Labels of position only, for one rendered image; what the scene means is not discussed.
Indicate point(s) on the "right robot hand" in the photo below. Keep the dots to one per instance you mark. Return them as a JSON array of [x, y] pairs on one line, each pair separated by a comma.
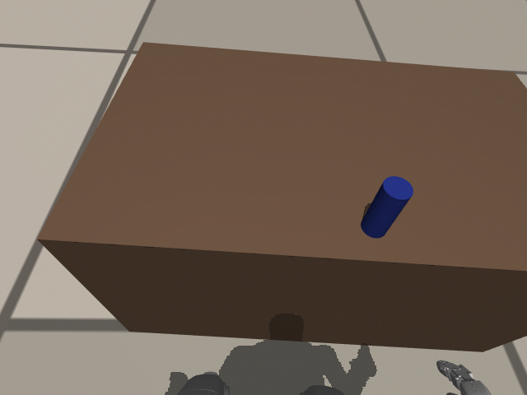
[[462, 379]]

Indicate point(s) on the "can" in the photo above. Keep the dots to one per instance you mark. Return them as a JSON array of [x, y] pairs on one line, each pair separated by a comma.
[[393, 195]]

